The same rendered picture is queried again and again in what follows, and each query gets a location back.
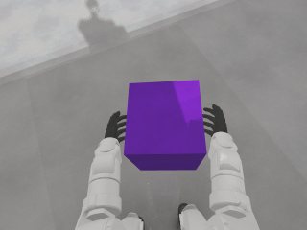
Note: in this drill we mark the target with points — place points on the right robot foot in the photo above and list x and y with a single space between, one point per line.
180 209

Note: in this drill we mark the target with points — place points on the left robot forearm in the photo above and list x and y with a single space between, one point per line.
103 195

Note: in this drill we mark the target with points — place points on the right robot upper arm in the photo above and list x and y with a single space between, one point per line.
223 221

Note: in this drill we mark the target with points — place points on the right robot hand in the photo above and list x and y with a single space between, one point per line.
219 120

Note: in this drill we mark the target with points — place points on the carton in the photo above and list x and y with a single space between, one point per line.
164 126

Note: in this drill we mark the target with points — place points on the left robot hand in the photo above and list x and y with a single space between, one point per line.
112 127

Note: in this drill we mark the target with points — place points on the left robot upper arm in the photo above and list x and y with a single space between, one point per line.
110 223

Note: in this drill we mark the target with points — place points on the right robot forearm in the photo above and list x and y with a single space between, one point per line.
228 193

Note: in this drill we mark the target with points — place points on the robot left thigh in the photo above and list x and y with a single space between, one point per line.
133 223

